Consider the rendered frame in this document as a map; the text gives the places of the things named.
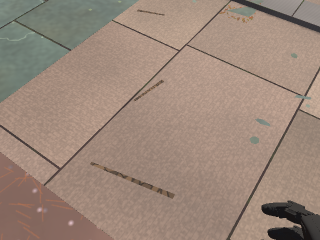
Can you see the right robot hand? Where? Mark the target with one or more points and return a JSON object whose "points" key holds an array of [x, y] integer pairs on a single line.
{"points": [[296, 213]]}

